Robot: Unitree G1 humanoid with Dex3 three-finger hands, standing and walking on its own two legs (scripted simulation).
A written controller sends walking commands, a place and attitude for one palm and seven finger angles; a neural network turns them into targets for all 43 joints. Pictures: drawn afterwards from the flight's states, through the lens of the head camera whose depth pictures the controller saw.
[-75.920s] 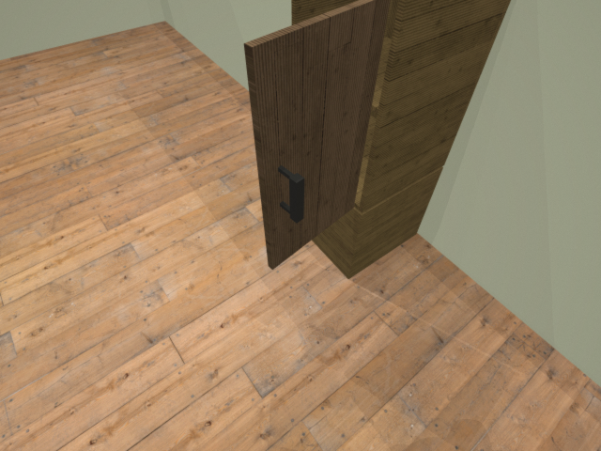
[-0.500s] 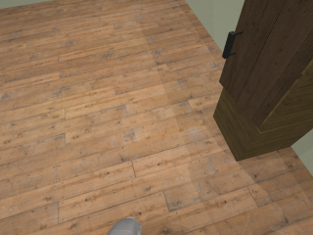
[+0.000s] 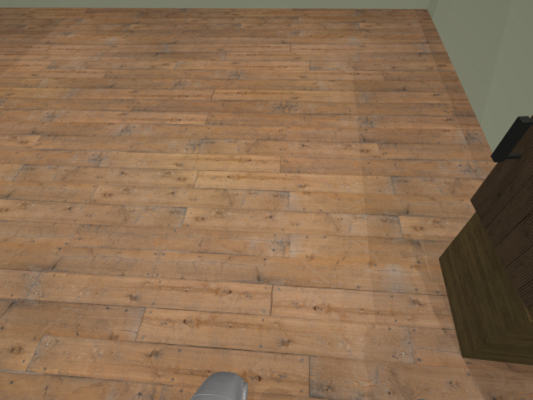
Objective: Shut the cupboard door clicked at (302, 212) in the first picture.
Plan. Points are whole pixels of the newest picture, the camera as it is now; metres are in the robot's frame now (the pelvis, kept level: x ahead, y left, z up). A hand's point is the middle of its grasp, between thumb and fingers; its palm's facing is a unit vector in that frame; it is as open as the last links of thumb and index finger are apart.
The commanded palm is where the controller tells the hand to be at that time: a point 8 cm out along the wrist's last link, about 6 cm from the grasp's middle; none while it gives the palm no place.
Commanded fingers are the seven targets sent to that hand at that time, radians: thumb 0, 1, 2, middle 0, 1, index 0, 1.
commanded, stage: walk to a spot facing it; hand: left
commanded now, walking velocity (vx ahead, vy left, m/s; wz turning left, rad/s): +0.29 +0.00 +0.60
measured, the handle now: (519, 140) +0.69 -0.55 -0.06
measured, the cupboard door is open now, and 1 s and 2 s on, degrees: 7 7 7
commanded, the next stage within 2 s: turn to face it in 1.16 s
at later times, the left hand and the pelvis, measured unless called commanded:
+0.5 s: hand (122, 380) +0.17 +0.27 -0.15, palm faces +0.28 -0.93 -0.25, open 7.4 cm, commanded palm none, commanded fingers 0.00 0.90 0.90 -0.20 -0.30 -0.20 -0.30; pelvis +0.13 +0.04 +0.01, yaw +16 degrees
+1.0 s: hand (158, 364) +0.20 +0.22 -0.16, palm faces +0.59 -0.78 -0.21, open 7.3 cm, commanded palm none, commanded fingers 0.00 0.90 0.90 -0.20 -0.30 -0.20 -0.30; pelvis +0.32 +0.08 +0.01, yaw +34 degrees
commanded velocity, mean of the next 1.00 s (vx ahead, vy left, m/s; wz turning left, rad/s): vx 0.33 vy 0.00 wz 0.54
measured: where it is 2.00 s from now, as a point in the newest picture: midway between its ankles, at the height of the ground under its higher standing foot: (216, 309)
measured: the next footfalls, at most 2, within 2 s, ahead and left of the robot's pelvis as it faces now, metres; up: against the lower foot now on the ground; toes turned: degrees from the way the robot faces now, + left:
left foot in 0.24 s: +0.11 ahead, +0.16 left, +0.00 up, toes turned +18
right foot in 0.62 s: +0.35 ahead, -0.04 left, +0.00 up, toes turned +12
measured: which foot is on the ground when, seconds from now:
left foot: up 0.00-0.22, down 0.24-0.62, up 0.64-1.00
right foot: down 0.00-0.24, up 0.26-0.60, down 0.62-1.00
